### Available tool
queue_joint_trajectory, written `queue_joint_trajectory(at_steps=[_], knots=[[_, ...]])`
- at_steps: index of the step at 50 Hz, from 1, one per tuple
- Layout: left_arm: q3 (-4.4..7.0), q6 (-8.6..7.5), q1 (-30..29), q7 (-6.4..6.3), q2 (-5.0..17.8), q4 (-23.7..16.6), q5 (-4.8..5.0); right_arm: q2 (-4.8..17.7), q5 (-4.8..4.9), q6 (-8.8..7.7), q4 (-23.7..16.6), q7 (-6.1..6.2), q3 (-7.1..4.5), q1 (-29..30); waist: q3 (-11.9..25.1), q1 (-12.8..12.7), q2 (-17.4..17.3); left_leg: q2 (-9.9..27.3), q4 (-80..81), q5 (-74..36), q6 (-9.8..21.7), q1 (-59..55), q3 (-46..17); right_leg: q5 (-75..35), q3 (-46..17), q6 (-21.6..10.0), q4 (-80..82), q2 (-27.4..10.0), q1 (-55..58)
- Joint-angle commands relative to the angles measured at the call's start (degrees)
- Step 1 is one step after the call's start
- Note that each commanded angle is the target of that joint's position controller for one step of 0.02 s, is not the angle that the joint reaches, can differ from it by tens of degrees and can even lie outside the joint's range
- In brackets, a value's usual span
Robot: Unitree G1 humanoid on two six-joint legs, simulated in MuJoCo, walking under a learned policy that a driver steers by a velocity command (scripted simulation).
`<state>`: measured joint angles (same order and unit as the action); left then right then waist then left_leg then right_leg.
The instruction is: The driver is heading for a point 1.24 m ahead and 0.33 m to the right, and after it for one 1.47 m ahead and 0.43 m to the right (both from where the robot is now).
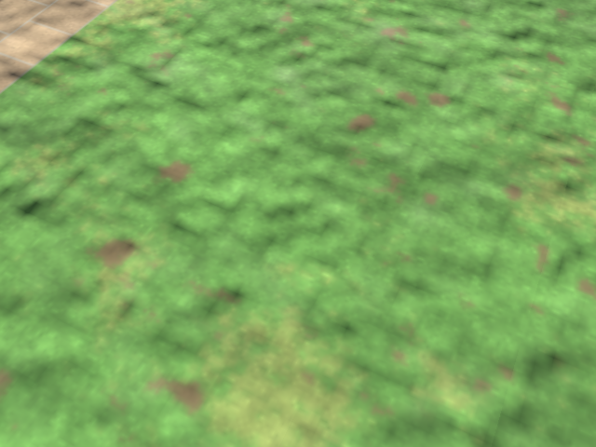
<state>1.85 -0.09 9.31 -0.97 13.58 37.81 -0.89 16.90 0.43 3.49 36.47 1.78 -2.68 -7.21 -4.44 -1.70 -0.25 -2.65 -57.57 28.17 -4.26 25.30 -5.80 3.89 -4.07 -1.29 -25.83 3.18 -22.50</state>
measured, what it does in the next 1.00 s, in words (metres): steps on the spot: left foot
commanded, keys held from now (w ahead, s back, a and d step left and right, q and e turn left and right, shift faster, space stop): shift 1.00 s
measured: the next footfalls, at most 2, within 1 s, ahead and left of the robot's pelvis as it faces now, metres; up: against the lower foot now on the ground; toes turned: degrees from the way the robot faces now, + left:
left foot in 0.12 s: +0.05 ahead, +0.13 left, +0.00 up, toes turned -3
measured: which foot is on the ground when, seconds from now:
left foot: up 0.00-0.10, down 0.12-1.00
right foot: down 0.00-1.00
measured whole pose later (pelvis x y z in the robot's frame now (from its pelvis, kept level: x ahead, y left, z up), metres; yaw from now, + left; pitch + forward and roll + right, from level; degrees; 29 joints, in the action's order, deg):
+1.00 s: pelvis +0.07 +0.03 +0.00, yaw +0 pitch -1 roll +0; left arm 2.9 0.9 8.0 -2.5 12.7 54.8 0.0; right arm 11.6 -0.2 -1.1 50.4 1.5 -1.9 -16.7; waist -1.8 -0.3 0.5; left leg -2.8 -28.5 20.6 2.2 6.6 -2.1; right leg 12.4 -4.1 1.6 -29.2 0.3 -15.7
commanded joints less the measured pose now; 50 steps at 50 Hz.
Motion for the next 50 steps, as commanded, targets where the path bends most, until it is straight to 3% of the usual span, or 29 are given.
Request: queue_joint_trajectory(at_steps=[1, 4, 5, 6, 7, 8, 9, 10, 12, 16, 22, 32, 50], knots=[[2.76, -0.15, -1.8, -0.11, 9.1, -3.6, 0.47, 3.4, -0.16, -0.87, -1.8, -0.16, -0.7, -3.9, 11.9, 0.8, 11.0, 1.2, 12.0, -3.0, 1.0, -5.5, 3.0, 2.0, -14.3, -11.2, 8.8, -12.6, 10.6], [2.54, 0.37, -1.0, -0.32, 9.2, -2.6, 0.96, 3.5, -0.17, -1.07, 0.1, -0.86, -0.99, -6.3, 11.0, 2.0, 10.8, 0.9, 24.9, -11.1, 3.9, -12.2, 4.2, 11.1, -14.6, -9.9, 8.5, -12.9, 7.3], [2.35, 0.44, 0.3, -0.42, 8.7, -2.0, 1.18, 3.2, -0.47, -1.19, 0.6, -1.15, -1.01, -6.8, 10.3, 2.3, 10.2, 0.4, 29.4, -13.5, 5.5, -15.5, 4.8, 14.9, -13.6, -8.1, 8.3, -11.9, 4.6], [2.08, 0.19, 2.4, -0.37, 7.9, -1.1, 1.09, 4.0, -1.27, -1.35, 0.0, -1.22, -1.03, -6.1, 9.8, 2.2, 8.3, 2.3, 31.3, -15.2, 7.2, -19.1, 2.8, 18.9, -11.9, -5.1, 7.2, -10.7, 0.9], [1.59, -0.45, 2.8, -0.08, 6.3, -1.6, 0.29, 7.5, -2.59, -1.5, -0.6, -1.05, -1.65, -5.6, 9.0, 1.0, 0.1, 9.3, 32.6, -13.7, 10.6, -19.5, -5.2, 20.8, -6.3, -1.3, 2.4, -6.8, -3.5], [1.46, -1.09, -0.2, 0.12, 5.1, -2.6, 0.01, 5.1, -3.09, -2.02, 0.2, -1.32, -1.06, -4.9, 7.9, 1.0, -8.1, 13.3, 38.0, -6.0, 13.9, -10.0, -10.5, 17.0, 0.7, 1.7, -2.0, -2.3, 1.1], [1.64, -1.36, -1.4, 0.16, 5.5, -2.4, -0.27, 2.3, -3.23, -2.73, -0.7, -1.47, 0.06, -1.3, 5.1, 0.5, -8.2, 13.1, 40.6, -1.1, 13.5, -5.0, -11.3, 12.8, 0.3, 2.8, -2.7, -3.0, 5.1], [1.6, -1.46, -1.4, 0.23, 4.8, -1.7, -0.52, 1.3, -3.05, -3.37, -0.4, -1.41, 0.34, -0.3, 4.3, -0.1, -7.9, 11.1, 40.2, 1.1, 11.5, -3.7, -9.3, 9.0, 0.1, 3.1, -2.1, -3.3, 7.8], [1.76, -1.35, 0.0, 0.13, 5.1, -0.5, -0.86, 2.3, -2.26, -4.33, 0.8, -1.33, 0.09, -2.2, 3.2, 0.2, -7.2, 9.2, 39.3, 0.5, 9.3, -2.6, -7.3, 5.4, -0.6, 3.1, -1.2, -3.8, 10.3], [1.91, -1.49, 1.1, 0.19, 5.6, 1.0, -0.03, 1.6, -1.71, -4.74, 2.1, -0.96, 0.47, -5.5, 1.5, 0.3, -3.0, 6.9, 37.9, -1.5, 8.0, -2.7, -5.0, 6.0, -1.7, 1.5, -0.2, -4.5, 10.6], [1.8, -1.73, 0.9, -0.09, 5.0, 2.9, 0.11, 1.3, -1.05, -5.05, 3.2, -0.74, 0.18, -7.7, 4.8, 1.1, 0.4, 5.5, 34.2, -15.3, 8.0, -7.9, -2.8, -1.2, -2.2, 1.4, -1.2, -5.1, 11.8], [1.93, -0.65, -0.2, -0.95, 5.0, 6.0, 0.62, 0.6, -0.74, -4.73, 5.5, -0.65, -0.3, -9.4, 6.7, 1.4, 0.0, 4.4, 32.4, -25.8, 7.3, -10.9, -0.9, -6.6, -2.1, 0.5, -3.5, -5.2, 13.4], [2.22, 0.51, -2.1, -1.72, 4.9, 15.7, 0.89, 0.6, -0.66, -5.19, 12.6, -0.11, -0.53, -11.9, 4.0, 1.3, 0.0, 4.1, 35.6, -22.7, 6.8, -11.1, 0.1, -4.2, -1.9, 0.7, -1.5, -4.8, 14.8]])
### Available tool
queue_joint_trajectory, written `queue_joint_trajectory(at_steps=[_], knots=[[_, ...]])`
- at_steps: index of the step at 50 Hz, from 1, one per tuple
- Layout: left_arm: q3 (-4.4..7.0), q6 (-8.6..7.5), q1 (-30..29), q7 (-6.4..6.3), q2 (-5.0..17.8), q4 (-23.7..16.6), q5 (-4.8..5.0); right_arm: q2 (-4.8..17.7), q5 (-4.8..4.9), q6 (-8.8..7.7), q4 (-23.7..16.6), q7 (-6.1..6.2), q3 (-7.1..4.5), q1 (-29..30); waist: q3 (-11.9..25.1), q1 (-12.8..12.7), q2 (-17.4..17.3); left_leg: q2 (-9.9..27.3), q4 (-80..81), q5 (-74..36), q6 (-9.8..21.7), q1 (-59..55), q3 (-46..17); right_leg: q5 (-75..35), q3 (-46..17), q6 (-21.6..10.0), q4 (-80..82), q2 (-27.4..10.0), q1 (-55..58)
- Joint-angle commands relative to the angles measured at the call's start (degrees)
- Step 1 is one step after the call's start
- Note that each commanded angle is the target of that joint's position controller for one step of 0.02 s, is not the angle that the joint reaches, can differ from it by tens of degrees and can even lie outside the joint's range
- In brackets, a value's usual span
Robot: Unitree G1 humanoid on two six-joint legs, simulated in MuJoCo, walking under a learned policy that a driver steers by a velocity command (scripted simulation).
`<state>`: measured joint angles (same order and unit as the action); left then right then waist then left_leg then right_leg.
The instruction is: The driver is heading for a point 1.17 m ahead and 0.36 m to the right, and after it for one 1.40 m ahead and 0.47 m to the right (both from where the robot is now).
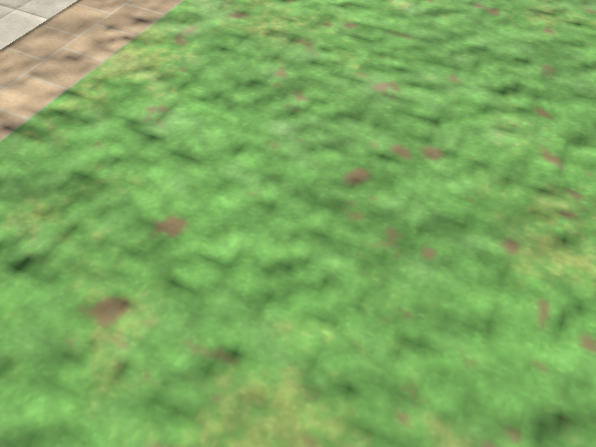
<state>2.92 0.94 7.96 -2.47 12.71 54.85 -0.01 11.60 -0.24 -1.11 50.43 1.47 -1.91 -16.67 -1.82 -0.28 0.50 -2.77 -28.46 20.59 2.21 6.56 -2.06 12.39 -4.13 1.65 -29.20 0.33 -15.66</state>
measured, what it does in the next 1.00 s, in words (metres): walks backwards: right foot, then left foot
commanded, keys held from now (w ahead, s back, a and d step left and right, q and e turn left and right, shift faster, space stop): shift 0.06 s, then s+shift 0.40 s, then shift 0.32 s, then w+shift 0.22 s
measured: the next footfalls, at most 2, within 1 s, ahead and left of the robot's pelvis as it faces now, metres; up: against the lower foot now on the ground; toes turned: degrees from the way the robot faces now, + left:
right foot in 0.44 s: -0.03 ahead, -0.15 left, +0.00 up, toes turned +3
left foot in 0.92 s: -0.19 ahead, +0.03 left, +0.00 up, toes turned +1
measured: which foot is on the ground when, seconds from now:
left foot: down 0.00-0.44, up 0.46-0.90, down 0.92-1.00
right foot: down 0.00-0.20, up 0.22-0.42, down 0.44-0.90, up 0.92-1.00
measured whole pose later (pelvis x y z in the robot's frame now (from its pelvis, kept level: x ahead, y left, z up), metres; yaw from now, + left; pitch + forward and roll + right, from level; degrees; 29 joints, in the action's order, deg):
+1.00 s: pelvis -0.15 -0.06 +0.01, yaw +0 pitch +0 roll -1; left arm 3.0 -1.1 8.2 -0.8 16.4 50.5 2.8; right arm 12.9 -0.8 -2.9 61.9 0.8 -1.9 -24.0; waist 0.5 2.2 2.1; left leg -0.4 -21.8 19.4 2.9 2.4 1.6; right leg 13.7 -3.8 -2.1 -50.5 3.5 -30.3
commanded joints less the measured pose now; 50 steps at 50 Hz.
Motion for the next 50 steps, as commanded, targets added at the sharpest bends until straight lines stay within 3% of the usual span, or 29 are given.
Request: queue_joint_trajectory(at_steps=[1, 3, 6, 9, 11, 12, 14, 17, 20, 21, 22, 23, 24, 25, 26, 27, 29, 32, 35, 39, 40, 42, 44, 45, 46, 47, 48, 49, 50], knots=[[1.14, -0.51, -0.7, -0.26, 5.8, -0.8, 0.02, 5.8, 0.01, -0.59, -0.9, 0.22, -1.27, -2.6, 1.2, -0.1, -0.8, 4.2, 6.6, -14.9, 0.3, 7.6, -3.5, -12.5, -1.8, -2.2, 2.0, -1.9, 7.9], [1.11, -0.5, -0.6, -0.31, 5.8, 0.2, 0.02, 5.7, 0.01, -0.59, 0.0, 0.24, -1.2, -2.9, 1.0, -0.1, -0.8, 4.1, 7.0, -14.5, 0.3, 7.6, -3.4, -12.1, -1.8, -2.2, 2.2, -1.8, 7.9], [2.19, -0.4, -3.3, -1.0, 9.2, -0.9, 0.45, 10.5, 0.61, -0.1, -0.8, 0.9, -2.79, -1.5, 0.6, 0.5, -1.7, 5.1, 2.5, -32.7, 1.5, 5.4, -4.0, -20.5, -1.2, -3.0, -1.9, -1.5, 3.1], [2.05, 0.92, -2.7, -1.45, 7.7, -1.3, 0.5, 10.0, 0.53, 1.47, -1.0, 2.14, -2.91, -1.9, 4.5, 1.2, -4.1, 8.5, -0.6, -51.1, 4.8, 2.7, -6.2, -18.8, 0.8, -2.3, -6.7, 0.2, 0.0], [1.98, 1.95, -2.0, -1.37, 6.9, -1.2, 0.26, 10.8, 0.24, 2.33, -1.8, 2.94, -2.93, -0.1, 5.0, 1.0, -7.0, 13.4, 1.1, -54.1, 9.0, 5.4, -10.0, -6.9, 2.1, -1.8, -13.3, 1.8, -0.3], [1.92, 2.37, -0.9, -1.2, 6.1, -1.0, 0.13, 11.4, -0.16, 2.41, -2.7, 3.27, -2.78, 2.9, 4.4, 0.3, -10.5, 17.8, 3.1, -55.9, 12.7, 7.7, -13.3, 10.6, 2.8, -1.3, -20.3, 3.0, -1.6], [2.1, 2.77, -1.7, -1.04, 7.1, -1.0, 0.7, 11.8, -0.69, 2.1, -3.4, 3.4, -2.75, 5.4, 1.7, 0.6, -7.8, 22.8, 4.2, -59.9, 17.0, 6.7, -16.7, 26.1, -1.3, 0.0, -33.7, 2.2, -8.1], [1.7, 2.67, 1.5, -1.3, 7.3, 0.2, 0.87, 14.1, 1.73, 2.32, -3.0, 3.71, -3.78, 10.0, 2.8, -1.3, -4.7, 19.9, 1.0, -59.4, 12.2, 0.7, -13.5, 20.6, -2.8, 2.5, -27.4, 0.1, -9.6], [1.04, 1.22, 2.6, 0.31, 6.4, 0.8, 1.91, 13.8, 2.54, 4.2, -1.4, 4.25, -4.01, 9.9, 6.1, -0.5, -8.4, 15.6, -2.5, -59.1, 8.6, -4.3, -9.9, 9.3, 2.3, 3.2, -7.0, 0.0, -3.3], [1.12, 0.71, 3.7, 1.09, 6.5, 1.3, 2.15, 13.4, 3.02, 4.84, -1.0, 4.36, -3.89, 9.9, 6.3, -1.1, -8.1, 13.2, -4.2, -54.8, 6.8, -4.0, -8.2, -0.9, 4.6, 2.5, 3.8, 1.3, 0.3], [1.48, 0.4, 0.6, 1.72, 8.9, -0.1, 1.64, 12.5, 2.87, 4.87, 0.2, 3.94, -3.84, 5.6, 4.9, 1.1, -1.9, 8.5, -6.8, -39.4, 3.8, 0.2, -6.0, -19.5, 0.0, 0.8, 10.4, -0.3, 4.2], [2.72, 0.81, -0.8, 1.39, 15.6, -1.5, 0.29, 9.6, 0.12, 4.8, 0.2, 3.97, -3.02, 2.5, 4.5, 3.7, 13.2, 0.6, -16.3, -1.2, -0.9, 13.4, -0.9, -61.9, -13.9, -5.4, 5.5, -14.5, 10.6], [2.0, -0.04, 5.6, 1.82, 15.3, -1.1, -2.94, 8.6, -0.28, 4.68, -0.1, 4.25, -2.98, 6.6, 9.5, -3.1, 15.3, -8.3, -34.9, 25.9, -3.2, 16.7, -8.2, -68.6, -23.1, -18.2, 6.7, -25.0, 7.6], [1.62, -0.87, 4.6, 2.45, 14.4, -1.8, -4.19, 11.4, 1.18, 4.98, 0.7, 3.94, -3.84, 6.3, 10.4, -2.0, 7.1, -8.8, -46.4, 25.1, -2.7, 15.6, -15.3, -54.5, -21.4, -20.6, 8.2, -23.2, 5.2], [1.56, -1.38, -1.3, 2.46, 14.0, -3.0, -3.01, 13.2, 2.26, 5.28, 1.6, 3.97, -4.6, 6.0, 6.3, 1.2, 5.1, -8.7, -50.3, 18.9, -2.5, 18.3, -16.0, -41.0, -15.9, -17.3, 8.5, -18.6, 3.9], [1.42, -1.6, -4.9, 2.2, 13.2, -4.4, -1.31, 13.8, 2.12, 5.64, 3.1, 4.46, -4.97, 5.0, 4.5, 2.5, 3.4, -7.8, -49.7, 13.9, -3.3, 20.5, -15.7, -27.8, -13.6, -13.8, 9.1, -15.3, 5.0], [0.43, -1.38, -5.9, 1.36, 10.0, -5.2, 0.79, 13.4, 1.91, 5.65, 3.7, 4.73, -5.04, 5.9, 3.6, 1.8, 4.0, -7.4, -49.0, 7.6, -5.5, 20.7, -14.2, -11.3, -12.6, -11.9, 11.1, -12.5, 6.1], [-0.91, -1.33, -2.8, -0.07, 7.7, -4.6, 0.43, 12.4, 2.61, 4.78, 3.2, 4.21, -4.69, 7.4, 3.3, -0.4, 7.5, -5.6, -43.5, 2.9, -7.0, 20.8, -10.7, 2.1, -13.0, -11.9, 14.6, -11.7, 10.3], [-1.14, -1.48, -1.3, -0.54, 8.5, -3.7, -0.1, 11.3, 2.21, 4.25, 3.5, 3.52, -4.16, 7.1, 2.3, -0.8, 9.2, -1.2, -30.7, 3.6, -8.2, 16.2, -5.7, 8.3, -13.5, -11.7, 16.9, -11.1, 10.9], [-0.04, -0.85, 0.0, -0.59, 12.0, -3.2, -0.08, 9.6, 1.84, 3.44, 4.9, 2.24, -3.17, 5.4, -0.1, -1.5, 9.9, 1.7, -15.5, 8.0, -7.5, 8.4, -1.0, 13.1, -14.5, -12.0, 18.6, -11.1, 6.3], [-0.01, -0.78, 1.0, -0.62, 11.7, -2.5, 0.15, 9.3, 1.52, 3.2, 6.1, 1.76, -3.0, 1.8, 2.4, -0.1, 10.1, 1.9, -10.8, 8.8, -6.6, 3.9, 0.3, 20.0, -14.2, -11.5, 19.7, -10.8, 4.7], [1.72, -0.26, 2.0, -0.83, 15.7, -2.4, 1.92, 10.1, 1.0, 2.62, 7.9, 0.73, -2.9, -3.1, 1.8, 1.4, 13.3, 0.0, -6.7, 9.5, -3.6, -2.3, 6.1, 29.5, -14.8, -10.7, 23.8, -10.1, -1.5], [1.75, -0.2, -7.0, -0.9, 13.0, -6.9, 2.66, 8.2, -1.57, 1.99, 12.5, -0.21, -1.57, -12.6, -4.0, 7.2, 11.0, -1.3, 11.0, -0.4, 1.6, -12.9, 11.9, 25.3, -7.2, -3.9, 23.3, -3.5, -12.9], [1.48, -0.2, -10.1, -0.68, 9.8, -9.1, 2.77, 7.0, -2.52, 1.43, 15.5, -0.68, -0.94, -17.8, -5.9, 8.8, 0.3, 1.7, 18.8, -2.7, 3.9, -17.7, 7.2, 22.0, -1.5, -0.6, 8.0, 1.4, -19.8], [-0.23, -0.76, -7.4, 0.5, 3.1, -9.2, 3.45, 5.0, -0.85, 0.15, 13.3, -0.85, -0.02, -13.0, -2.6, 4.7, -16.5, 16.4, 14.4, 4.1, 3.7, -19.5, -9.8, 18.0, 4.6, -2.7, -19.0, 3.8, -29.2], [0.07, -2.2, -9.1, 1.7, 5.0, -10.8, 3.03, 9.5, -0.61, -1.57, 9.0, -1.0, -0.58, -8.0, -5.1, 3.5, -11.5, 24.6, 19.5, 20.2, 10.4, -9.0, -24.6, 9.5, -2.5, -4.3, -24.5, 1.7, -36.8], [0.33, -3.71, -9.0, 2.15, 6.3, -12.1, 3.84, 16.2, -0.99, -3.37, 7.4, -0.68, -2.56, -3.4, -9.1, 1.6, -14.1, 29.5, 27.3, 32.4, 14.6, -2.4, -34.2, 5.4, -5.3, -4.7, -26.7, 0.4, -39.2], [1.09, -4.57, -7.6, 2.35, 9.5, -11.5, 3.31, 13.3, -0.46, -4.93, 5.3, -0.3, -1.84, 1.8, -11.4, -0.7, -10.0, 26.6, 27.4, 24.3, 11.3, -4.0, -29.2, -0.9, -6.2, -4.0, -29.1, -1.3, -40.4], [1.65, -4.91, -6.3, 2.63, 10.5, -10.3, 1.83, 10.7, -0.21, -5.55, 4.7, -0.49, -1.19, 2.2, -8.7, -1.1, -8.8, 22.4, 25.6, 16.2, 8.0, -6.7, -21.7, -4.2, -4.7, -3.2, -29.5, -1.8, -39.4]])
